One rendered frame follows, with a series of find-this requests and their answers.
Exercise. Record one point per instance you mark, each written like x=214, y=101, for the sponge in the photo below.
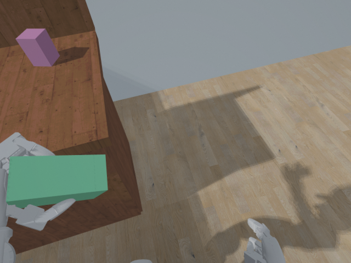
x=44, y=180

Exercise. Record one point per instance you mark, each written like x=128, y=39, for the left robot hand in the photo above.
x=31, y=216

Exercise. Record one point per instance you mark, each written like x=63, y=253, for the table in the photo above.
x=66, y=108

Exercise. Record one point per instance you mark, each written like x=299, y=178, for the robot left forearm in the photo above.
x=7, y=251

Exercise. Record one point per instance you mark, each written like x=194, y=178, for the right robot hand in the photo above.
x=268, y=251

